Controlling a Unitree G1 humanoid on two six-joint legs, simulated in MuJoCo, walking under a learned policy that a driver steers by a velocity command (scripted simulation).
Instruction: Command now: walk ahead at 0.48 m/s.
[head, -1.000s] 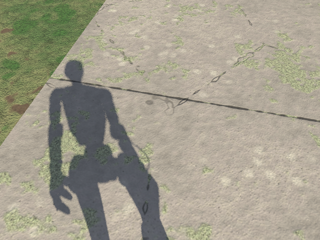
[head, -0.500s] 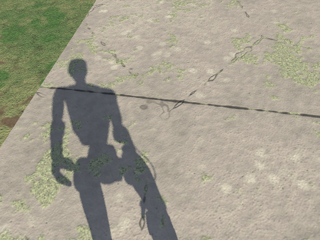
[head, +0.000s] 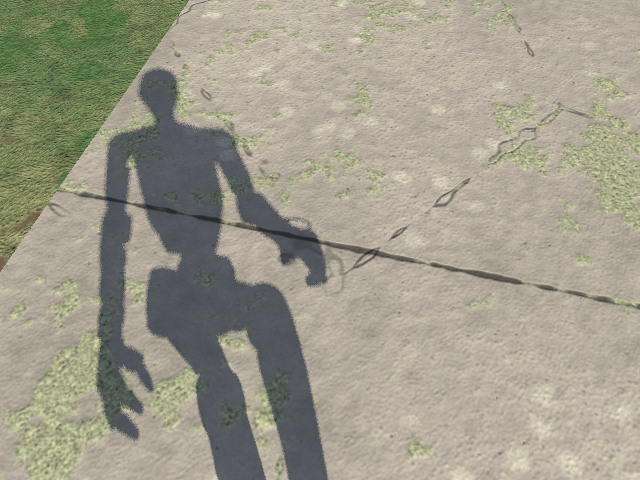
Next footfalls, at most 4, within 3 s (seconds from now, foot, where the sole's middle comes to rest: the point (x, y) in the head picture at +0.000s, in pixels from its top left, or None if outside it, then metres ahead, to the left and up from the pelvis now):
0.56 right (396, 461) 0.48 -0.10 -0.75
1.00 left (305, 426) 0.54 0.08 -0.75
2.42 left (287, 381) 0.64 0.13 -0.75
2.92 right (361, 258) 0.98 -0.03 -0.75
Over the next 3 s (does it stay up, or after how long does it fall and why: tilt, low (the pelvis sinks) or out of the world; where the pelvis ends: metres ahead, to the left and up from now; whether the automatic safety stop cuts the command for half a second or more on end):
stays up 0.86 0.02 0.00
